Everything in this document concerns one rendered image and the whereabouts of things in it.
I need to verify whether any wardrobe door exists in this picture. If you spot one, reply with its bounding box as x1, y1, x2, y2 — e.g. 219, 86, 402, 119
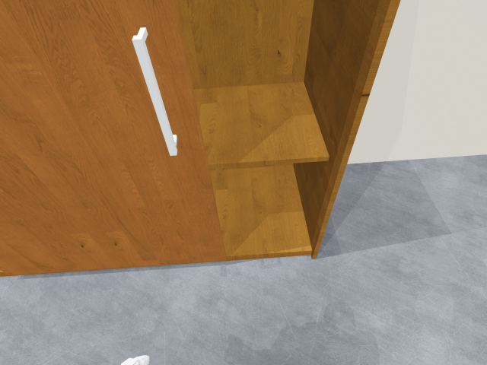
0, 0, 226, 275

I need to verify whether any handle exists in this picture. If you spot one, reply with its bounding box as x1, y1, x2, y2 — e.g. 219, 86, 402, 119
132, 27, 177, 156

